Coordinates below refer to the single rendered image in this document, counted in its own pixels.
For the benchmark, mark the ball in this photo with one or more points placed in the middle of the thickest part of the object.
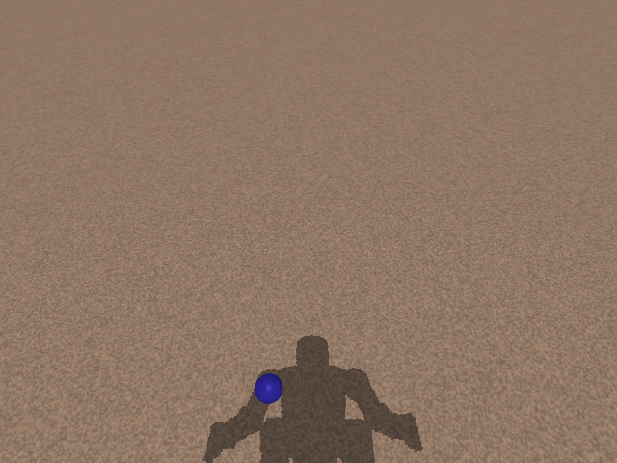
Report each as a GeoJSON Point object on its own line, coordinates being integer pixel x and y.
{"type": "Point", "coordinates": [268, 388]}

